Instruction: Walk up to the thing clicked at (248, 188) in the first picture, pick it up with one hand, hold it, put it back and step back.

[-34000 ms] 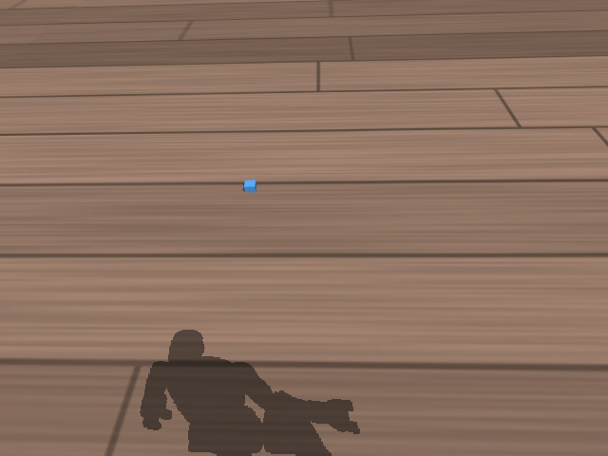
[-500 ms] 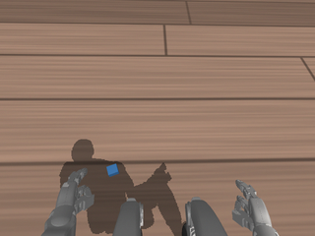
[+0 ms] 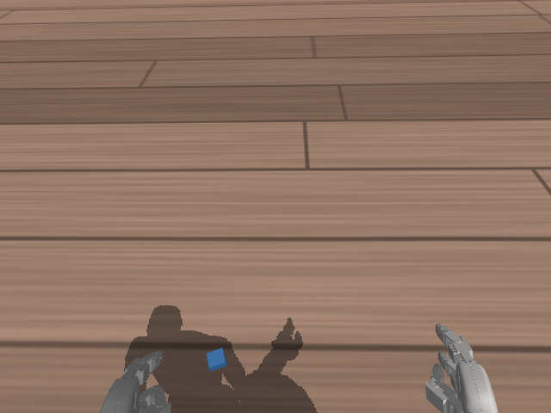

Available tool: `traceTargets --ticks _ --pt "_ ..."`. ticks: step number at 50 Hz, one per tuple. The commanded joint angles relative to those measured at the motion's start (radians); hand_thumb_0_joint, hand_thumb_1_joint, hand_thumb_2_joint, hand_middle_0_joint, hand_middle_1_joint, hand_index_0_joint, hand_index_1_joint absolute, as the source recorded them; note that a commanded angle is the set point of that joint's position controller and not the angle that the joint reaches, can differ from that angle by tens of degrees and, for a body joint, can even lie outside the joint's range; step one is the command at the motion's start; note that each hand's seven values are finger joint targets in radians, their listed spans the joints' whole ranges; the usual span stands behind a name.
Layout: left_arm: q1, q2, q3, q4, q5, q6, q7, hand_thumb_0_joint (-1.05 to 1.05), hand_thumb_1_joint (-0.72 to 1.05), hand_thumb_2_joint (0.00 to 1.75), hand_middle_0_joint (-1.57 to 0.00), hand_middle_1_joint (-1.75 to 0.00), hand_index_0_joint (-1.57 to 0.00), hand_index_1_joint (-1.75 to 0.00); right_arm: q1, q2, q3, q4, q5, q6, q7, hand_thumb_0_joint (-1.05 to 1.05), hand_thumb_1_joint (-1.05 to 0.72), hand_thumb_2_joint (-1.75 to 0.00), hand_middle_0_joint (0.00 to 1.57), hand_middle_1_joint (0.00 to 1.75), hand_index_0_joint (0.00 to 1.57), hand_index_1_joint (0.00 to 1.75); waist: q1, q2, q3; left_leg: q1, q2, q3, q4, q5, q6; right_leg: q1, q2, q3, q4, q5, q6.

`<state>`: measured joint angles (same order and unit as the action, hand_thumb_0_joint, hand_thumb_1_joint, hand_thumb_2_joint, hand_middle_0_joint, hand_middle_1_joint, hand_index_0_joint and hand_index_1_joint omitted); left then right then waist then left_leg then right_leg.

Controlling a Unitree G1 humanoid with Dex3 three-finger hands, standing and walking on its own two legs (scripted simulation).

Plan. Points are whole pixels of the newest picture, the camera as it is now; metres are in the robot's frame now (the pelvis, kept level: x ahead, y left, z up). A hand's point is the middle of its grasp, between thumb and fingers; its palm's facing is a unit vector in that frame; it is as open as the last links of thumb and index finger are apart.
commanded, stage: home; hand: left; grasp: from above
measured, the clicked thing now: (216, 359) +0.43 +0.25 -0.69
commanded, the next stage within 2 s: stand in 1.82 s
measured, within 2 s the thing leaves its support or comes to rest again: neither
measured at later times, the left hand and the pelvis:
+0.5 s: hand (168, 410) +0.16 +0.18 -0.05, palm faces +0.06 -0.98 -0.20, open 7.4 cm; pelvis +0.00 +0.00 +0.00, yaw +0 degrees
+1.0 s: hand (165, 408) +0.16 +0.18 -0.04, palm faces +0.05 -0.98 -0.20, open 7.4 cm; pelvis +0.00 +0.00 +0.00, yaw +0 degrees
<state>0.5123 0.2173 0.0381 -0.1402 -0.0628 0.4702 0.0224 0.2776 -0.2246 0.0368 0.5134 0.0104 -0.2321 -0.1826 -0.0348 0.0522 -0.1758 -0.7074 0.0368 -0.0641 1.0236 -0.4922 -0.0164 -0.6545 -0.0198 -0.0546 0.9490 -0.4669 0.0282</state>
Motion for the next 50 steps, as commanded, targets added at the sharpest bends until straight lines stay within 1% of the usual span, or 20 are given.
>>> traceTargets --ticks 1,2,5,13,19,25,27,29,31,33,34,35,37,40,42,44,46,47,49,50 --pt "-0.054 0.102 0.058 -0.192 0.015 -0.056 -0.004 0.00 0.90 0.90 -0.20 -0.30 -0.20 -0.30 -0.060 -0.115 -0.054 -0.143 -0.004 -0.060 -0.007 0.00 -0.90 -0.90 0.20 0.30 0.20 0.30 -0.017 0.006 -0.054 0.101 -0.039 0.030 -0.178 0.180 0.024 0.037 0.039 -0.027 -0.154 0.152 -0.024" --pt "-0.045 0.106 0.063 -0.194 0.016 -0.057 -0.003 0.00 0.90 0.90 -0.20 -0.30 -0.20 -0.30 -0.064 -0.117 -0.054 -0.142 -0.004 -0.061 -0.007 0.00 -0.90 -0.90 0.20 0.30 0.20 0.30 -0.008 -0.004 -0.049 0.101 -0.037 0.031 -0.177 0.189 0.024 0.044 0.038 -0.028 -0.154 0.159 -0.023" --pt "-0.056 0.107 0.057 -0.201 0.018 -0.061 -0.001 0.00 0.90 0.90 -0.20 -0.30 -0.20 -0.30 -0.068 -0.116 -0.052 -0.138 -0.005 -0.065 -0.007 0.00 -0.90 -0.90 0.20 0.30 0.20 0.30 -0.011 0.010 -0.060 0.108 -0.040 0.028 -0.175 0.201 0.024 0.052 0.038 -0.026 -0.150 0.175 -0.023" --pt "-0.040 0.104 0.052 -0.190 0.020 -0.059 0.005 0.00 0.90 0.90 -0.20 -0.30 -0.20 -0.30 -0.076 -0.112 -0.048 -0.136 -0.006 -0.064 -0.009 0.00 -0.90 -0.90 0.20 0.30 0.20 0.30 -0.002 -0.015 -0.046 0.089 -0.041 0.034 -0.176 0.164 0.027 0.054 0.035 -0.022 -0.166 0.146 -0.020" --pt "-0.037 0.107 0.056 -0.201 0.019 -0.058 0.007 0.00 0.90 0.90 -0.20 -0.30 -0.20 -0.30 -0.069 -0.111 -0.052 -0.131 -0.006 -0.064 -0.012 0.00 -0.90 -0.90 0.20 0.30 0.20 0.30 0.001 -0.007 -0.066 0.101 -0.038 0.031 -0.170 0.199 0.024 0.060 0.036 -0.024 -0.157 0.173 -0.022" --pt "-0.040 0.109 0.057 -0.198 0.019 -0.057 0.007 0.00 0.90 0.90 -0.20 -0.30 -0.20 -0.30 -0.071 -0.112 -0.052 -0.129 -0.005 -0.066 -0.013 0.00 -0.90 -0.90 0.20 0.30 0.20 0.30 0.003 -0.005 -0.050 0.087 -0.038 0.034 -0.178 0.161 0.025 0.056 0.036 -0.022 -0.167 0.139 -0.021" --pt "-0.039 0.107 0.052 -0.205 0.017 -0.055 0.004 0.00 0.90 0.90 -0.20 -0.30 -0.20 -0.30 -0.069 -0.114 -0.053 -0.127 -0.004 -0.068 -0.012 0.00 -0.90 -0.90 0.20 0.30 0.20 0.30 -0.003 -0.007 -0.064 0.100 -0.034 0.027 -0.179 0.182 0.025 0.064 0.039 -0.027 -0.158 0.158 -0.022" --pt "-0.022 0.108 0.059 -0.189 0.017 -0.052 0.005 0.00 0.90 0.90 -0.20 -0.30 -0.20 -0.30 -0.069 -0.114 -0.055 -0.125 -0.005 -0.067 -0.012 0.00 -0.90 -0.90 0.20 0.30 0.20 0.30 0.000 -0.001 -0.059 0.103 -0.033 0.028 -0.177 0.190 0.023 0.058 0.040 -0.026 -0.154 0.162 -0.023" --pt "-0.031 0.104 0.051 -0.192 0.018 -0.054 0.003 0.00 0.90 0.90 -0.20 -0.30 -0.20 -0.30 -0.064 -0.114 -0.055 -0.122 -0.006 -0.065 -0.011 0.00 -0.90 -0.90 0.20 0.30 0.20 0.30 0.000 0.017 -0.066 0.112 -0.029 0.021 -0.185 0.205 0.018 0.051 0.044 -0.031 -0.142 0.167 -0.026" --pt "-0.041 0.110 0.050 -0.203 0.018 -0.053 0.005 0.00 0.90 0.90 -0.20 -0.30 -0.20 -0.30 -0.072 -0.115 -0.054 -0.127 -0.004 -0.064 -0.011 0.00 -0.90 -0.90 0.20 0.30 0.20 0.30 0.002 0.008 -0.048 0.105 -0.027 0.020 -0.188 0.196 0.020 0.050 0.044 -0.032 -0.149 0.160 -0.025" --pt "-0.050 0.106 0.049 -0.199 0.019 -0.054 0.004 0.00 0.90 0.90 -0.20 -0.30 -0.20 -0.30 -0.067 -0.118 -0.055 -0.127 -0.005 -0.065 -0.009 0.00 -0.90 -0.90 0.20 0.30 0.20 0.30 -0.006 0.010 -0.048 0.108 -0.026 0.017 -0.193 0.182 0.019 0.042 0.046 -0.032 -0.146 0.149 -0.025" --pt "-0.043 0.102 0.045 -0.194 0.020 -0.052 0.004 0.00 0.90 0.90 -0.20 -0.30 -0.20 -0.30 -0.069 -0.114 -0.052 -0.124 -0.006 -0.067 -0.010 0.00 -0.90 -0.90 0.20 0.30 0.20 0.30 0.001 0.017 -0.039 0.102 -0.024 0.012 -0.200 0.167 0.017 0.037 0.046 -0.035 -0.143 0.135 -0.025" --pt "-0.043 0.105 0.056 -0.194 0.015 -0.053 0.003 0.00 0.90 0.90 -0.20 -0.30 -0.20 -0.30 -0.072 -0.117 -0.054 -0.126 -0.005 -0.067 -0.008 0.00 -0.90 -0.90 0.20 0.30 0.20 0.30 0.000 0.010 -0.044 0.095 -0.025 0.006 -0.201 0.152 0.020 0.043 0.044 -0.033 -0.149 0.129 -0.024" --pt "-0.037 0.107 0.052 -0.205 0.018 -0.052 0.003 0.00 0.90 0.90 -0.20 -0.30 -0.20 -0.30 -0.067 -0.116 -0.055 -0.128 -0.004 -0.065 -0.008 0.00 -0.90 -0.90 0.20 0.30 0.20 0.30 -0.003 0.013 -0.065 0.110 -0.026 0.014 -0.188 0.196 0.018 0.053 0.044 -0.031 -0.142 0.160 -0.026" --pt "-0.041 0.102 0.045 -0.191 0.018 -0.049 0.002 0.00 0.90 0.90 -0.20 -0.30 -0.20 -0.30 -0.069 -0.116 -0.053 -0.128 -0.005 -0.065 -0.007 0.00 -0.90 -0.90 0.20 0.30 0.20 0.30 0.001 0.011 -0.037 0.100 -0.023 0.010 -0.198 0.177 0.017 0.038 0.044 -0.032 -0.141 0.144 -0.026" --pt "-0.050 0.108 0.050 -0.191 0.018 -0.050 -0.001 0.00 0.90 0.90 -0.20 -0.30 -0.20 -0.30 -0.069 -0.120 -0.056 -0.124 -0.005 -0.065 -0.005 0.00 -0.90 -0.90 0.20 0.30 0.20 0.30 -0.005 0.024 -0.052 0.109 -0.018 -0.008 -0.207 0.167 0.014 0.033 0.044 -0.033 -0.133 0.136 -0.027" --pt "-0.034 0.107 0.054 -0.200 0.016 -0.051 0.002 0.00 0.90 0.90 -0.20 -0.30 -0.20 -0.30 -0.068 -0.113 -0.054 -0.132 -0.004 -0.063 -0.007 0.00 -0.90 -0.90 0.20 0.30 0.20 0.30 0.001 0.000 -0.052 0.100 -0.026 0.014 -0.185 0.190 0.020 0.049 0.041 -0.029 -0.146 0.155 -0.024" --pt "-0.033 0.103 0.051 -0.194 0.014 -0.050 0.000 0.00 0.90 0.90 -0.20 -0.30 -0.20 -0.30 -0.064 -0.115 -0.055 -0.131 -0.004 -0.064 -0.007 0.00 -0.90 -0.90 0.20 0.30 0.20 0.30 -0.009 -0.015 -0.065 0.109 -0.028 0.022 -0.176 0.202 0.023 0.053 0.042 -0.026 -0.149 0.166 -0.022" --pt "-0.040 0.111 0.059 -0.205 0.014 -0.053 0.002 0.00 0.90 0.90 -0.20 -0.30 -0.20 -0.30 -0.065 -0.113 -0.055 -0.129 -0.005 -0.064 -0.008 0.00 -0.90 -0.90 0.20 0.30 0.20 0.30 0.001 0.001 -0.062 0.099 -0.030 0.023 -0.172 0.212 0.021 0.057 0.039 -0.025 -0.148 0.176 -0.023" --pt "-0.030 0.108 0.058 -0.195 0.017 -0.051 0.002 0.00 0.90 0.90 -0.20 -0.30 -0.20 -0.30 -0.064 -0.113 -0.056 -0.129 -0.006 -0.064 -0.008 0.00 -0.90 -0.90 0.20 0.30 0.20 0.30 -0.002 -0.004 -0.067 0.106 -0.030 0.024 -0.170 0.220 0.021 0.061 0.039 -0.024 -0.145 0.183 -0.024"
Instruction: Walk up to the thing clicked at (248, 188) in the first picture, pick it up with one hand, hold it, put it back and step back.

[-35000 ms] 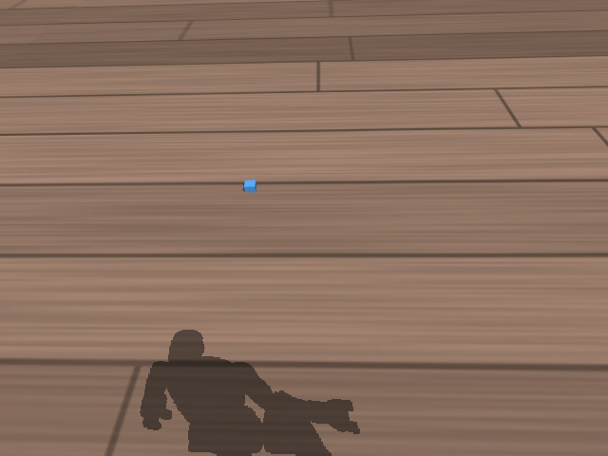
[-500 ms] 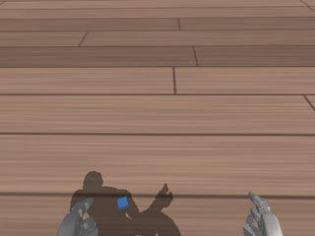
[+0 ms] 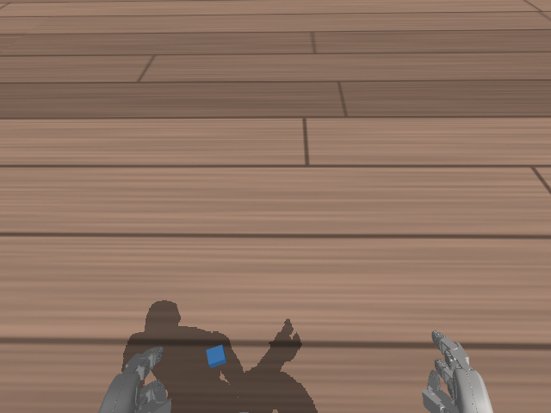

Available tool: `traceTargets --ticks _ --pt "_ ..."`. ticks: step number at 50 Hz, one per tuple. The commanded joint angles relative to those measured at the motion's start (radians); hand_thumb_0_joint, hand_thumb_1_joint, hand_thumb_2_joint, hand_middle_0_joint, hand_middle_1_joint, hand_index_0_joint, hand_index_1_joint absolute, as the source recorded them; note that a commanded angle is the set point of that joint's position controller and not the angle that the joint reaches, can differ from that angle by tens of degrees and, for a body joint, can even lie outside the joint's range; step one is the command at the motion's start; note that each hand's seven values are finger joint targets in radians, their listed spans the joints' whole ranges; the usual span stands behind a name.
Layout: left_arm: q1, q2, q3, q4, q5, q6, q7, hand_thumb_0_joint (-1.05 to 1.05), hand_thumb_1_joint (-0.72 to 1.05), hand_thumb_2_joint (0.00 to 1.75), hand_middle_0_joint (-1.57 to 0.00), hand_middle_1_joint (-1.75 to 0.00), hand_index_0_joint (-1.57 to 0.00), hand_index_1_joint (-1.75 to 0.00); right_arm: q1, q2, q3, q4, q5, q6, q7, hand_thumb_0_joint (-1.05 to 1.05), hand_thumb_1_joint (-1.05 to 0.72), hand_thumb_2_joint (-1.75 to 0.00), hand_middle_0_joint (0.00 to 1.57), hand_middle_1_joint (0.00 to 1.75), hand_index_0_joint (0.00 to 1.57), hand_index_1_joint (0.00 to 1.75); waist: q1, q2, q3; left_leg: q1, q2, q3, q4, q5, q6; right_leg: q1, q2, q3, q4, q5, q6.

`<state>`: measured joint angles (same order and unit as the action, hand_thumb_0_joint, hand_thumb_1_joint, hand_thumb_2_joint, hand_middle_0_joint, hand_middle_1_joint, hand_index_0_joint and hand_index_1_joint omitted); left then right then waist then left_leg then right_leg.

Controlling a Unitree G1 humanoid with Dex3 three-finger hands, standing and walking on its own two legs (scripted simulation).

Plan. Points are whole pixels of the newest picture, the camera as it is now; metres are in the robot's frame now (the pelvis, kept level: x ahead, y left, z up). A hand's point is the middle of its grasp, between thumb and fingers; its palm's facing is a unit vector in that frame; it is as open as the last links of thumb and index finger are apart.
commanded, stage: home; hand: left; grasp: from above
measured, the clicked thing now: (216, 356) +0.43 +0.25 -0.69
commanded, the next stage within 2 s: stand in 0.82 s
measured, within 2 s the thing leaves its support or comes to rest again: neither
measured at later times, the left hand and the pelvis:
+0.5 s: hand (171, 405) +0.16 +0.18 -0.05, palm faces +0.06 -0.98 -0.20, open 7.4 cm; pelvis +0.00 +0.00 +0.00, yaw +0 degrees
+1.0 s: hand (163, 404) +0.17 +0.20 -0.07, palm faces +0.03 -0.96 -0.29, open 7.4 cm; pelvis +0.00 +0.00 +0.01, yaw +0 degrees
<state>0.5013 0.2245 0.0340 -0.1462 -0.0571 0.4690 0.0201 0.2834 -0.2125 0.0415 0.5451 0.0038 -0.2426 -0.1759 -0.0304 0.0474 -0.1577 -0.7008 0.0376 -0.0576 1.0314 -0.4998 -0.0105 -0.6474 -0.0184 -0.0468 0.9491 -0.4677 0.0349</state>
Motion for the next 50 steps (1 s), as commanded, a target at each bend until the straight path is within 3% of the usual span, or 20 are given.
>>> traceTargets --ticks 1,10,25,28,31,45,46,47,48,49,50 --pt "-0.018 0.102 0.057 -0.183 0.013 -0.050 0.002 0.00 0.90 0.90 -0.20 -0.30 -0.20 -0.30 -0.066 -0.129 -0.061 -0.157 0.000 -0.053 -0.014 0.00 -0.90 -0.90 0.20 0.30 0.20 0.30 -0.007 0.007 -0.093 0.105 -0.029 0.012 -0.182 0.236 0.013 0.053 0.039 -0.034 -0.137 0.187 -0.032" --pt "-0.024 0.096 0.059 -0.182 0.010 -0.050 0.002 0.00 0.90 0.90 -0.20 -0.30 -0.20 -0.30 -0.075 -0.122 -0.060 -0.165 0.000 -0.054 -0.015 0.00 -0.90 -0.90 0.20 0.30 0.20 0.30 -0.004 0.004 -0.068 0.079 -0.033 0.018 -0.188 0.169 0.016 0.037 0.037 -0.032 -0.154 0.135 -0.027" --pt "-0.019 0.101 0.056 -0.197 0.010 -0.054 0.005 0.00 0.90 0.90 -0.20 -0.30 -0.20 -0.30 -0.069 -0.127 -0.064 -0.165 0.002 -0.051 -0.015 0.00 -0.90 -0.90 0.20 0.30 0.20 0.30 -0.007 0.013 -0.088 0.096 -0.030 0.019 -0.171 0.232 0.015 0.044 0.035 -0.028 -0.139 0.192 -0.030" --pt "-0.016 0.103 0.062 -0.185 0.010 -0.055 0.006 0.00 0.90 0.90 -0.20 -0.30 -0.20 -0.30 -0.067 -0.126 -0.066 -0.166 0.002 -0.048 -0.016 0.00 -0.90 -0.90 0.20 0.30 0.20 0.30 -0.012 -0.029 -0.090 0.087 -0.034 0.022 -0.159 0.229 0.020 0.053 0.033 -0.026 -0.151 0.196 -0.024" --pt "-0.015 0.101 0.055 -0.201 0.011 -0.053 0.005 0.00 0.90 0.90 -0.20 -0.30 -0.20 -0.30 -0.071 -0.120 -0.063 -0.166 0.003 -0.046 -0.015 0.00 -0.90 -0.90 0.20 0.30 0.20 0.30 -0.002 0.008 -0.074 0.082 -0.035 0.026 -0.167 0.214 0.017 0.044 0.032 -0.027 -0.152 0.181 -0.027" --pt "-0.005 0.106 0.057 -0.189 0.009 -0.053 0.007 0.00 0.90 0.90 -0.20 -0.30 -0.20 -0.30 -0.065 -0.131 -0.068 -0.163 0.004 -0.040 -0.011 0.00 -0.90 -0.90 0.20 0.30 0.20 0.30 -0.008 0.011 -0.085 0.101 -0.023 0.002 -0.179 0.251 0.012 0.041 0.040 -0.037 -0.125 0.200 -0.033" --pt "-0.303 0.187 0.053 0.162 0.119 -0.266 0.046 0.00 0.90 0.90 -0.20 -0.30 -0.20 -0.30 -0.138 -0.241 -0.100 0.083 -0.124 0.068 0.048 0.00 -0.90 -0.90 0.20 0.30 0.20 0.30 0.074 -0.056 0.159 0.115 0.017 -0.006 -0.255 0.400 0.065 0.190 -0.035 0.061 -0.182 0.219 -0.086" --pt "-0.203 0.192 0.072 0.336 0.127 -0.337 0.042 0.00 0.90 0.90 -0.20 -0.30 -0.20 -0.30 -0.136 -0.240 -0.114 0.079 -0.113 0.106 0.077 0.00 -0.90 -0.90 0.20 0.30 0.20 0.30 0.066 -0.089 0.054 0.205 0.011 0.009 -0.251 0.463 0.070 0.237 -0.044 0.100 -0.188 0.263 -0.113" --pt "-0.201 0.214 0.070 0.379 0.126 -0.369 0.035 0.00 0.90 0.90 -0.20 -0.30 -0.20 -0.30 -0.112 -0.259 -0.123 0.058 -0.119 0.129 0.092 0.00 -0.90 -0.90 0.20 0.30 0.20 0.30 0.043 -0.100 0.056 0.201 0.001 -0.001 -0.239 0.399 0.071 0.220 -0.048 0.126 -0.222 0.263 -0.123" --pt "-0.209 0.238 0.060 0.426 0.128 -0.394 0.033 0.00 0.90 0.90 -0.20 -0.30 -0.20 -0.30 -0.124 -0.261 -0.126 0.072 -0.107 0.139 0.107 0.00 -0.90 -0.90 0.20 0.30 0.20 0.30 0.049 -0.075 0.032 0.239 -0.004 -0.013 -0.258 0.374 0.075 0.264 -0.058 0.135 -0.218 0.295 -0.119" --pt "-0.236 0.225 0.059 0.472 0.128 -0.409 0.028 0.00 0.90 0.90 -0.20 -0.30 -0.20 -0.30 -0.123 -0.240 -0.124 0.108 -0.083 0.141 0.124 0.00 -0.90 -0.90 0.20 0.30 0.20 0.30 0.049 -0.067 0.005 0.286 -0.008 -0.001 -0.278 0.410 0.069 0.296 -0.070 0.137 -0.201 0.354 -0.109"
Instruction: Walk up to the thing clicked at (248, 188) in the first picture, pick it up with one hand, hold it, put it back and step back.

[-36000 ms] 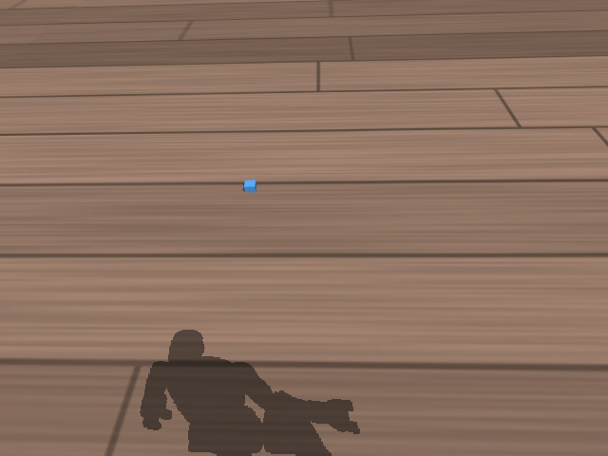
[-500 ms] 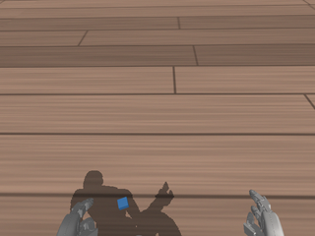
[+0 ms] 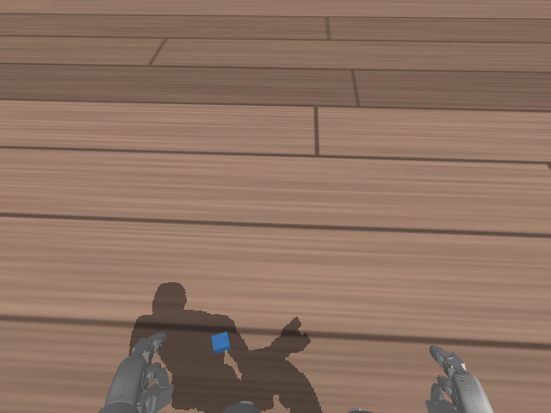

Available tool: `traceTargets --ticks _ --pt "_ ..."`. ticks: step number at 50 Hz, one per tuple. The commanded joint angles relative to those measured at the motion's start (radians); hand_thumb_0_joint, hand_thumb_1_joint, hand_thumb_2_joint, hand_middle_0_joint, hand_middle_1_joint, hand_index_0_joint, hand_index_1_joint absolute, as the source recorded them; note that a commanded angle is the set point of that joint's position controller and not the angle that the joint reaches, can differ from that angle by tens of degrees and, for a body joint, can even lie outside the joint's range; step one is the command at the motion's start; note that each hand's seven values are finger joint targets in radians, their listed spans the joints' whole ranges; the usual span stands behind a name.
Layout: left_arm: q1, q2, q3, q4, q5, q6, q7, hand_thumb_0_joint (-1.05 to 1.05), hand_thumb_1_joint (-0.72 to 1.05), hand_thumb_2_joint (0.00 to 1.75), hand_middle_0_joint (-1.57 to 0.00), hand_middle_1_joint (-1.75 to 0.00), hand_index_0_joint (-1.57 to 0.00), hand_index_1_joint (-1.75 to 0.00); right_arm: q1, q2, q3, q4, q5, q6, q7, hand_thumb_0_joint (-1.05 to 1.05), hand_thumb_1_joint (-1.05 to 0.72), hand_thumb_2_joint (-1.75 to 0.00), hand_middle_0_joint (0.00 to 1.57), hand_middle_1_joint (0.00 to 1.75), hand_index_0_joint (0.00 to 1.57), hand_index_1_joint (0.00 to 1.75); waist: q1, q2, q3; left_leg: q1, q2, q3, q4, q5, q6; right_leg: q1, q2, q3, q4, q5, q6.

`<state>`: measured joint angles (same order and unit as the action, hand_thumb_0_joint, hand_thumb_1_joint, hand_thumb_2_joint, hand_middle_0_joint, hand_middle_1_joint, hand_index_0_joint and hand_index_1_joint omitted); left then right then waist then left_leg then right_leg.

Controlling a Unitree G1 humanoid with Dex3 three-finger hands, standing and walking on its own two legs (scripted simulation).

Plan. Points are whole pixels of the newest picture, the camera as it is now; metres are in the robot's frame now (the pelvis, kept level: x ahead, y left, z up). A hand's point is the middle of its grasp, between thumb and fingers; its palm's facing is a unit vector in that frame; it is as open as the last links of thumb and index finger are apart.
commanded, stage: stand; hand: left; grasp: from above
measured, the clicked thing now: (221, 342) +0.43 +0.25 -0.70
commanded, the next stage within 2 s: none
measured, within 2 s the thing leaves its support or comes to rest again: neither
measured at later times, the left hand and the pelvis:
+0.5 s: hand out of the picture +0.04 +0.24 -0.11, palm faces +0.04 -0.95 -0.31, open 7.4 cm; pelvis +0.00 +0.01 +0.05, yaw +0 degrees
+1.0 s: hand out of the picture +0.04 +0.23 -0.10, palm faces +0.02 -0.94 -0.33, open 7.4 cm; pelvis -0.01 -0.01 +0.06, yaw +0 degrees
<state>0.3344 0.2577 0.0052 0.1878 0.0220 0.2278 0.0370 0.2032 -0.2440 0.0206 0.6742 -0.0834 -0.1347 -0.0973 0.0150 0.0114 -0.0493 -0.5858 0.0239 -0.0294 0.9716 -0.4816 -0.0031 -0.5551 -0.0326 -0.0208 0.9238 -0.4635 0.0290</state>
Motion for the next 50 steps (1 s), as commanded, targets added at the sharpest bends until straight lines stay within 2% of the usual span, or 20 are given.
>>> traceTargets --ticks 1,4,6,8,9,10,13,15,17,22,25,26,30,32,38,41,43,47,49,50 --pt "-0.092 0.177 0.087 0.181 0.037 -0.170 0.006 0.00 0.90 0.90 -0.20 -0.30 -0.20 -0.30 -0.039 -0.194 -0.100 0.000 0.022 0.039 0.059 0.00 -0.90 -0.90 0.20 0.30 0.20 0.30 0.008 -0.029 -0.100 0.202 0.004 -0.029 -0.245 0.376 0.063 0.198 -0.052 0.091 -0.185 0.317 -0.089" --pt "-0.131 0.177 0.089 0.313 0.026 -0.186 0.010 0.00 0.90 0.90 -0.20 -0.30 -0.20 -0.30 -0.074 -0.178 -0.111 0.045 0.034 0.054 0.077 0.00 -0.90 -0.90 0.20 0.30 0.20 0.30 0.017 -0.048 -0.068 0.218 0.009 -0.049 -0.295 0.289 0.062 0.200 -0.057 0.088 -0.259 0.224 -0.075" --pt "-0.153 0.182 0.090 0.393 0.028 -0.207 0.010 0.00 0.90 0.90 -0.20 -0.30 -0.20 -0.30 -0.070 -0.179 -0.113 0.079 0.032 0.066 0.079 0.00 -0.90 -0.90 0.20 0.30 0.20 0.30 0.006 -0.046 -0.066 0.241 0.009 -0.041 -0.305 0.290 0.063 0.237 -0.072 0.093 -0.298 0.262 -0.070" --pt "-0.169 0.175 0.089 0.457 0.025 -0.218 0.009 0.00 0.90 0.90 -0.20 -0.30 -0.20 -0.30 -0.062 -0.183 -0.113 0.112 0.029 0.074 0.077 0.00 -0.90 -0.90 0.20 0.30 0.20 0.30 0.002 -0.008 -0.040 0.272 0.024 -0.057 -0.357 0.295 0.063 0.240 -0.062 0.079 -0.310 0.264 -0.061" --pt "-0.164 0.165 0.087 0.488 0.024 -0.222 0.009 0.00 0.90 0.90 -0.20 -0.30 -0.20 -0.30 -0.068 -0.193 -0.115 0.126 0.026 0.078 0.075 0.00 -0.90 -0.90 0.20 0.30 0.20 0.30 0.007 0.038 -0.012 0.262 0.034 -0.075 -0.408 0.242 0.064 0.238 -0.051 0.067 -0.330 0.229 -0.053" --pt "-0.167 0.168 0.087 0.519 0.022 -0.223 0.008 0.00 0.90 0.90 -0.20 -0.30 -0.20 -0.30 -0.067 -0.190 -0.114 0.139 0.027 0.078 0.075 0.00 -0.90 -0.90 0.20 0.30 0.20 0.30 0.006 0.047 -0.019 0.287 0.048 -0.090 -0.428 0.289 0.065 0.261 -0.046 0.053 -0.317 0.256 -0.051" --pt "-0.153 0.154 0.081 0.607 0.017 -0.226 0.007 0.00 0.90 0.90 -0.20 -0.30 -0.20 -0.30 -0.082 -0.212 -0.115 0.176 0.031 0.086 0.067 0.00 -0.90 -0.90 0.20 0.30 0.20 0.30 0.017 0.079 0.023 0.286 0.080 -0.133 -0.535 0.241 0.064 0.309 -0.036 0.036 -0.362 0.249 -0.039" --pt "-0.150 0.170 0.081 0.660 0.017 -0.232 0.005 0.00 0.90 0.90 -0.20 -0.30 -0.20 -0.30 -0.083 -0.210 -0.112 0.201 0.036 0.093 0.064 0.00 -0.90 -0.90 0.20 0.30 0.20 0.30 0.012 0.029 0.045 0.303 0.065 -0.107 -0.549 0.250 0.051 0.342 -0.049 0.054 -0.421 0.278 -0.044" --pt "-0.153 0.183 0.082 0.700 0.014 -0.237 0.005 0.00 0.90 0.90 -0.20 -0.30 -0.20 -0.30 -0.059 -0.210 -0.110 0.234 0.041 0.096 0.059 0.00 -0.90 -0.90 0.20 0.30 0.20 0.30 0.001 0.009 0.045 0.360 0.057 -0.083 -0.553 0.323 0.040 0.358 -0.064 0.069 -0.456 0.334 -0.048" --pt "-0.163 0.187 0.072 0.782 0.010 -0.239 0.007 0.00 0.90 0.90 -0.20 -0.30 -0.20 -0.30 -0.052 -0.211 -0.108 0.296 0.049 0.104 0.058 0.00 -0.90 -0.90 0.20 0.30 0.20 0.30 -0.002 0.001 0.055 0.399 0.062 -0.075 -0.594 0.352 0.033 0.415 -0.075 0.068 -0.523 0.341 -0.042" --pt "-0.173 0.194 0.069 0.814 0.010 -0.239 0.008 0.00 0.90 0.90 -0.20 -0.30 -0.20 -0.30 -0.049 -0.219 -0.108 0.319 0.053 0.109 0.058 0.00 -0.90 -0.90 0.20 0.30 0.20 0.30 -0.008 -0.001 0.067 0.415 0.063 -0.070 -0.629 0.329 0.031 0.421 -0.075 0.068 -0.551 0.324 -0.037" --pt "-0.170 0.193 0.067 0.825 0.010 -0.238 0.007 0.00 0.90 0.90 -0.20 -0.30 -0.20 -0.30 -0.054 -0.216 -0.105 0.327 0.052 0.111 0.060 0.00 -0.90 -0.90 0.20 0.30 0.20 0.30 -0.004 0.000 0.094 0.394 0.061 -0.076 -0.651 0.286 0.028 0.422 -0.071 0.064 -0.558 0.296 -0.035" --pt "-0.173 0.197 0.066 0.855 0.013 -0.240 0.008 0.00 0.90 0.90 -0.20 -0.30 -0.20 -0.30 -0.062 -0.214 -0.103 0.347 0.054 0.113 0.062 0.00 -0.90 -0.90 0.20 0.30 0.20 0.30 -0.005 -0.009 0.094 0.429 0.064 -0.068 -0.657 0.311 0.026 0.417 -0.079 0.069 -0.585 0.307 -0.034" --pt "-0.177 0.204 0.065 0.866 0.011 -0.238 0.005 0.00 0.90 0.90 -0.20 -0.30 -0.20 -0.30 -0.060 -0.216 -0.101 0.358 0.054 0.115 0.064 0.00 -0.90 -0.90 0.20 0.30 0.20 0.30 -0.006 -0.005 0.126 0.403 0.064 -0.075 -0.687 0.246 0.022 0.411 -0.072 0.067 -0.598 0.258 -0.032" --pt "-0.188 0.217 0.064 0.882 0.012 -0.245 0.004 0.00 0.90 0.90 -0.20 -0.30 -0.20 -0.30 -0.074 -0.218 -0.098 0.368 0.055 0.120 0.071 0.00 -0.90 -0.90 0.20 0.30 0.20 0.30 -0.006 -0.027 0.118 0.419 0.063 -0.064 -0.675 0.268 0.023 0.413 -0.079 0.077 -0.631 0.235 -0.031" --pt "-0.190 0.213 0.060 0.888 0.010 -0.242 0.001 0.00 0.90 0.90 -0.20 -0.30 -0.20 -0.30 -0.084 -0.231 -0.097 0.372 0.057 0.118 0.071 0.00 -0.90 -0.90 0.20 0.30 0.20 0.30 -0.006 0.002 0.124 0.408 0.068 -0.069 -0.690 0.229 0.022 0.411 -0.074 0.074 -0.631 0.218 -0.032" --pt "-0.203 0.221 0.062 0.887 0.007 -0.246 0.000 0.00 0.90 0.90 -0.20 -0.30 -0.20 -0.30 -0.079 -0.231 -0.094 0.377 0.056 0.118 0.072 0.00 -0.90 -0.90 0.20 0.30 0.20 0.30 -0.007 -0.006 0.097 0.415 0.070 -0.061 -0.682 0.262 0.024 0.434 -0.084 0.081 -0.635 0.259 -0.034" --pt "-0.209 0.236 0.061 0.893 0.007 -0.246 -0.003 0.00 0.90 0.90 -0.20 -0.30 -0.20 -0.30 -0.076 -0.237 -0.091 0.385 0.058 0.118 0.074 0.00 -0.90 -0.90 0.20 0.30 0.20 0.30 -0.010 -0.012 0.121 0.410 0.067 -0.060 -0.689 0.237 0.018 0.407 -0.079 0.087 -0.648 0.196 -0.034" --pt "-0.206 0.232 0.060 0.895 0.005 -0.245 -0.006 0.00 0.90 0.90 -0.20 -0.30 -0.20 -0.30 -0.080 -0.247 -0.089 0.387 0.059 0.117 0.075 0.00 -0.90 -0.90 0.20 0.30 0.20 0.30 -0.005 0.020 0.116 0.401 0.073 -0.067 -0.693 0.220 0.023 0.424 -0.081 0.085 -0.640 0.229 -0.035" --pt "-0.206 0.230 0.059 0.895 0.007 -0.246 -0.007 0.00 0.90 0.90 -0.20 -0.30 -0.20 -0.30 -0.091 -0.247 -0.088 0.383 0.061 0.115 0.075 0.00 -0.90 -0.90 0.20 0.30 0.20 0.30 -0.004 0.000 0.097 0.422 0.076 -0.065 -0.687 0.261 0.023 0.423 -0.083 0.082 -0.637 0.250 -0.037"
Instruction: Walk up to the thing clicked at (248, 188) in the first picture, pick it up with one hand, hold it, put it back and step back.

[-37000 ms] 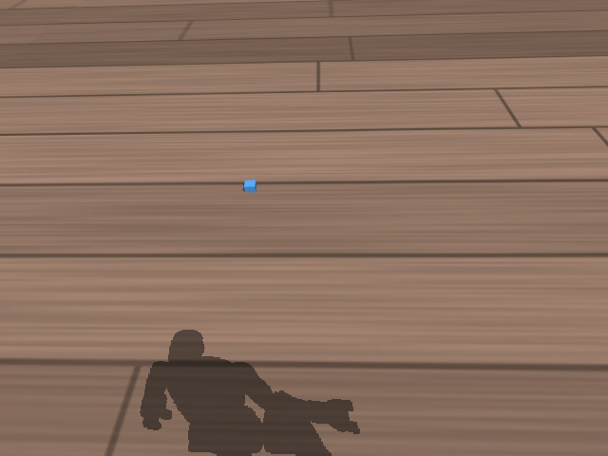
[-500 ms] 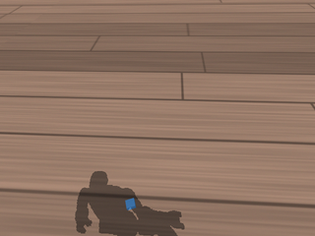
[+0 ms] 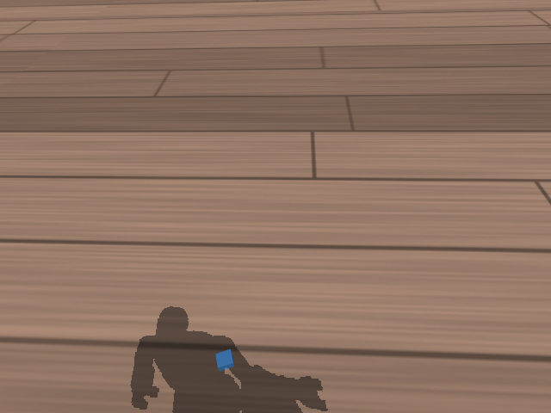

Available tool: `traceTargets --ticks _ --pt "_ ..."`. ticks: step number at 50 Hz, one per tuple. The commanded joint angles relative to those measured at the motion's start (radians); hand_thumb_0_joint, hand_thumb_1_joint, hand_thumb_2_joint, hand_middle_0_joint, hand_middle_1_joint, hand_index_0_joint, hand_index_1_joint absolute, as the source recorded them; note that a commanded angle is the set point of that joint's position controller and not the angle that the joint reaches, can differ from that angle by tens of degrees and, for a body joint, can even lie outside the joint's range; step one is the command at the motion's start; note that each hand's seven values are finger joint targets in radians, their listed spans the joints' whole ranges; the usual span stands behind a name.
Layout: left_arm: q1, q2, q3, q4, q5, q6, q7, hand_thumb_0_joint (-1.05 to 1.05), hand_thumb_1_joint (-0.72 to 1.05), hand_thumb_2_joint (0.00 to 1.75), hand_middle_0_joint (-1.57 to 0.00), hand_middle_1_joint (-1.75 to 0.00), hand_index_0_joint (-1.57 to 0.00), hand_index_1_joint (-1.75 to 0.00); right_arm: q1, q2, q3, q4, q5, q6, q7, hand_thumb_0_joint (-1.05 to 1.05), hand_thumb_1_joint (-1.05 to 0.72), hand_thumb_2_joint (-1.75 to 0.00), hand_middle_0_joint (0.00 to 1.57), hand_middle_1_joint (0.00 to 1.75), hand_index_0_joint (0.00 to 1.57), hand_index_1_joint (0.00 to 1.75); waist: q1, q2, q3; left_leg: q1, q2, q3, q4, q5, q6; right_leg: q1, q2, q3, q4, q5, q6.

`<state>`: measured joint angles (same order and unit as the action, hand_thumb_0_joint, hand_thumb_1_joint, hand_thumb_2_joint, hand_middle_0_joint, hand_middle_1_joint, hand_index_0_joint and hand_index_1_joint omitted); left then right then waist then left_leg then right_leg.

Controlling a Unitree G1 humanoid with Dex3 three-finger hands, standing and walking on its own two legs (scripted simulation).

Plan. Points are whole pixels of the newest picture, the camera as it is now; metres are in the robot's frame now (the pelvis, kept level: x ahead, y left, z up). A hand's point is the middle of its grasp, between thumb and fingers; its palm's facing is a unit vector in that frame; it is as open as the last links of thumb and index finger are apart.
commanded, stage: stand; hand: left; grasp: from above
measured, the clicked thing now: (225, 360) +0.44 +0.26 -0.76
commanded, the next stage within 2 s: step back in 1.44 s
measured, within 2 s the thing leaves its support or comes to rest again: neither
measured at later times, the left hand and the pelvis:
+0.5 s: hand out of the picture +0.08 +0.23 -0.16, palm faces +0.01 -0.95 -0.33, open 7.4 cm; pelvis +0.01 -0.01 +0.00, yaw -1 degrees
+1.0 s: hand out of the picture +0.09 +0.23 -0.16, palm faces -0.01 -0.94 -0.34, open 7.4 cm; pelvis +0.02 -0.01 +0.00, yaw -1 degrees
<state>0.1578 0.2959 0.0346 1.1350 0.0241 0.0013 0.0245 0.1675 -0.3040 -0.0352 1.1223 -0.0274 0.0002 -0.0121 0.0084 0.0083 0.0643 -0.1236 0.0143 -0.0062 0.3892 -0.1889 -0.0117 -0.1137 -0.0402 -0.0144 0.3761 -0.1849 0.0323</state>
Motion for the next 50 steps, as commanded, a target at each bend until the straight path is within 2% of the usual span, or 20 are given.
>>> traceTargets --ticks 1,5,8,11,12,13,17,19,21,25,28,31,32,35,36,40,43,46,48,50 --pt "-0.035 0.196 0.031 -0.050 0.003 -0.021 0.007 0.00 0.90 0.90 -0.20 -0.30 -0.20 -0.30 -0.046 -0.184 -0.031 -0.060 0.005 -0.021 -0.011 0.00 -0.90 -0.90 0.20 0.30 0.20 0.30 -0.002 -0.016 -0.026 -0.026 0.087 -0.086 -0.098 0.002 0.030 -0.012 -0.079 0.081 -0.090 -0.009 -0.041" --pt "-0.048 0.193 0.027 -0.048 -0.001 -0.024 0.005 0.00 0.90 0.90 -0.20 -0.30 -0.20 -0.30 -0.058 -0.190 -0.026 -0.054 0.006 -0.024 -0.012 0.00 -0.90 -0.90 0.20 0.30 0.20 0.30 -0.002 -0.007 -0.039 -0.002 0.093 -0.080 -0.093 0.076 0.030 -0.005 -0.081 0.080 -0.087 0.057 -0.041" --pt "-0.060 0.205 0.030 -0.043 -0.003 -0.021 0.005 0.00 0.90 0.90 -0.20 -0.30 -0.20 -0.30 -0.049 -0.188 -0.021 -0.046 0.005 -0.021 -0.012 0.00 -0.90 -0.90 0.20 0.30 0.20 0.30 -0.007 -0.003 -0.029 -0.025 0.092 -0.076 -0.109 0.016 0.030 0.002 -0.078 0.079 -0.089 0.022 -0.041" --pt "-0.057 0.199 0.027 -0.036 -0.005 -0.021 0.003 0.00 0.90 0.90 -0.20 -0.30 -0.20 -0.30 -0.048 -0.190 -0.019 -0.041 0.008 -0.020 -0.011 0.00 -0.90 -0.90 0.20 0.30 0.20 0.30 -0.007 -0.005 -0.036 -0.017 0.094 -0.074 -0.108 0.033 0.029 0.003 -0.077 0.080 -0.095 0.031 -0.042" --pt "-0.052 0.197 0.025 -0.037 -0.004 -0.023 0.002 0.00 0.90 0.90 -0.20 -0.30 -0.20 -0.30 -0.057 -0.196 -0.019 -0.044 0.007 -0.022 -0.012 0.00 -0.90 -0.90 0.20 0.30 0.20 0.30 -0.003 -0.009 -0.041 0.002 0.096 -0.072 -0.101 0.069 0.028 -0.001 -0.080 0.081 -0.093 0.059 -0.043" --pt "-0.053 0.195 0.024 -0.034 -0.004 -0.022 0.002 0.00 0.90 0.90 -0.20 -0.30 -0.20 -0.30 -0.060 -0.192 -0.018 -0.044 0.008 -0.022 -0.011 0.00 -0.90 -0.90 0.20 0.30 0.20 0.30 -0.006 -0.023 -0.032 0.002 0.095 -0.071 -0.104 0.068 0.026 -0.017 -0.076 0.078 -0.096 0.042 -0.043" --pt "-0.071 0.208 0.028 -0.041 -0.005 -0.026 0.003 0.00 0.90 0.90 -0.20 -0.30 -0.20 -0.30 -0.060 -0.199 -0.017 -0.042 0.008 -0.025 -0.011 0.00 -0.90 -0.90 0.20 0.30 0.20 0.30 -0.010 -0.009 -0.052 0.014 0.101 -0.067 -0.098 0.121 0.025 0.007 -0.082 0.081 -0.086 0.106 -0.041" --pt "-0.074 0.210 0.028 -0.041 -0.008 -0.024 0.001 0.00 0.90 0.90 -0.20 -0.30 -0.20 -0.30 -0.063 -0.201 -0.016 -0.041 0.007 -0.025 -0.012 0.00 -0.90 -0.90 0.20 0.30 0.20 0.30 -0.008 0.005 -0.053 0.002 0.102 -0.066 -0.105 0.099 0.026 0.017 -0.084 0.084 -0.088 0.099 -0.042" --pt "-0.066 0.202 0.024 -0.036 -0.005 -0.021 -0.001 0.00 0.90 0.90 -0.20 -0.30 -0.20 -0.30 -0.069 -0.200 -0.015 -0.039 0.008 -0.024 -0.011 0.00 -0.90 -0.90 0.20 0.30 0.20 0.30 -0.006 -0.009 -0.029 -0.008 0.100 -0.067 -0.115 0.060 0.023 -0.010 -0.076 0.079 -0.100 0.037 -0.041" --pt "-0.071 0.206 0.023 -0.038 -0.006 -0.021 -0.004 0.00 0.90 0.90 -0.20 -0.30 -0.20 -0.30 -0.079 -0.199 -0.014 -0.036 0.009 -0.025 -0.010 0.00 -0.90 -0.90 0.20 0.30 0.20 0.30 -0.004 -0.006 -0.048 0.008 0.105 -0.069 -0.118 0.062 0.022 -0.005 -0.078 0.082 -0.092 0.053 -0.045" --pt "-0.073 0.213 0.024 -0.038 -0.006 -0.024 -0.005 0.00 0.90 0.90 -0.20 -0.30 -0.20 -0.30 -0.074 -0.207 -0.014 -0.032 0.009 -0.024 -0.006 0.00 -0.90 -0.90 0.20 0.30 0.20 0.30 -0.007 -0.009 -0.027 -0.020 0.100 -0.067 -0.127 0.004 0.024 -0.013 -0.075 0.083 -0.105 0.013 -0.041" --pt "-0.078 0.217 0.023 -0.042 -0.005 -0.024 -0.006 0.00 0.90 0.90 -0.20 -0.30 -0.20 -0.30 -0.087 -0.208 -0.017 -0.037 0.008 -0.022 -0.004 0.00 -0.90 -0.90 0.20 0.30 0.20 0.30 -0.006 -0.022 -0.027 -0.008 0.100 -0.064 -0.115 0.004 0.026 -0.036 -0.076 0.088 -0.113 -0.025 -0.043" --pt "-0.088 0.226 0.026 -0.044 -0.005 -0.024 -0.006 0.00 0.90 0.90 -0.20 -0.30 -0.20 -0.30 -0.073 -0.206 -0.015 -0.033 0.008 -0.024 -0.004 0.00 -0.90 -0.90 0.20 0.30 0.20 0.30 -0.014 -0.011 -0.033 -0.007 0.102 -0.065 -0.120 0.010 0.025 -0.027 -0.078 0.092 -0.106 -0.010 -0.045" --pt "-0.082 0.224 0.025 -0.046 -0.007 -0.026 -0.008 0.00 0.90 0.90 -0.20 -0.30 -0.20 -0.30 -0.082 -0.213 -0.015 -0.033 0.009 -0.027 -0.003 0.00 -0.90 -0.90 0.20 0.30 0.20 0.30 -0.008 0.001 -0.045 -0.015 0.103 -0.067 -0.121 0.012 0.024 -0.011 -0.079 0.089 -0.100 0.017 -0.045" --pt "-0.092 0.225 0.025 -0.049 -0.007 -0.028 -0.007 0.00 0.90 0.90 -0.20 -0.30 -0.20 -0.30 -0.089 -0.209 -0.015 -0.038 0.008 -0.028 -0.003 0.00 -0.90 -0.90 0.20 0.30 0.20 0.30 -0.010 -0.008 -0.072 0.005 0.110 -0.065 -0.112 0.077 0.028 0.006 -0.085 0.089 -0.088 0.066 -0.050" --pt "-0.078 0.221 0.021 -0.046 -0.009 -0.028 -0.008 0.00 0.90 0.90 -0.20 -0.30 -0.20 -0.30 -0.082 -0.219 -0.013 -0.033 0.010 -0.031 -0.005 0.00 -0.90 -0.90 0.20 0.30 0.20 0.30 -0.009 -0.003 -0.078 0.031 0.111 -0.061 -0.107 0.135 0.022 0.001 -0.082 0.086 -0.086 0.116 -0.045" --pt "-0.086 0.224 0.020 -0.046 -0.011 -0.028 -0.007 0.00 0.90 0.90 -0.20 -0.30 -0.20 -0.30 -0.080 -0.219 -0.011 -0.028 0.011 -0.027 -0.005 0.00 -0.90 -0.90 0.20 0.30 0.20 0.30 -0.011 -0.012 -0.073 0.019 0.110 -0.060 -0.107 0.128 0.022 0.010 -0.085 0.084 -0.088 0.126 -0.043" --pt "-0.084 0.229 0.019 -0.046 -0.011 -0.030 -0.006 0.00 0.90 0.90 -0.20 -0.30 -0.20 -0.30 -0.083 -0.222 -0.013 -0.030 0.011 -0.027 -0.005 0.00 -0.90 -0.90 0.20 0.30 0.20 0.30 -0.014 -0.020 -0.099 0.060 0.116 -0.054 -0.095 0.187 0.021 0.012 -0.088 0.081 -0.078 0.191 -0.048" --pt "-0.086 0.228 0.018 -0.045 -0.012 -0.029 -0.005 0.00 0.90 0.90 -0.20 -0.30 -0.20 -0.30 -0.083 -0.221 -0.011 -0.025 0.011 -0.025 -0.004 0.00 -0.90 -0.90 0.20 0.30 0.20 0.30 -0.012 -0.015 -0.077 0.031 0.111 -0.055 -0.102 0.154 0.019 0.019 -0.085 0.080 -0.086 0.166 -0.045" --pt "-0.088 0.235 0.020 -0.048 -0.012 -0.030 -0.005 0.00 0.90 0.90 -0.20 -0.30 -0.20 -0.30 -0.087 -0.229 -0.014 -0.028 0.011 -0.024 -0.005 0.00 -0.90 -0.90 0.20 0.30 0.20 0.30 -0.013 -0.008 -0.090 0.056 0.116 -0.051 -0.098 0.173 0.021 0.013 -0.088 0.086 -0.087 0.182 -0.046"
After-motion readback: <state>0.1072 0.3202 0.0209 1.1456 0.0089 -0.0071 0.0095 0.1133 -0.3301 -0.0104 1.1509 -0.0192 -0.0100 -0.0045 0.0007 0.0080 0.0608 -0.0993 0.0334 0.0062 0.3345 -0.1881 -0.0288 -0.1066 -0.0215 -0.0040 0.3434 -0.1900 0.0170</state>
